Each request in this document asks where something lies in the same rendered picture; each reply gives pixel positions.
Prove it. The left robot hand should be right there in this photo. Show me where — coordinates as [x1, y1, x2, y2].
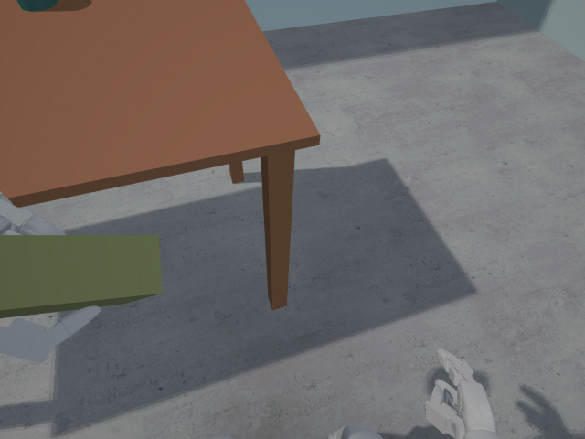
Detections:
[0, 192, 101, 363]

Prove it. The right robot hand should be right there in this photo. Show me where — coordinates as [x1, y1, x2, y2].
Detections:
[426, 348, 498, 439]

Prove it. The table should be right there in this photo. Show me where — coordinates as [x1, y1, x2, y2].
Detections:
[0, 0, 321, 310]

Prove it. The sponge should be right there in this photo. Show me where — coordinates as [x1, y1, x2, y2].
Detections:
[0, 235, 162, 318]

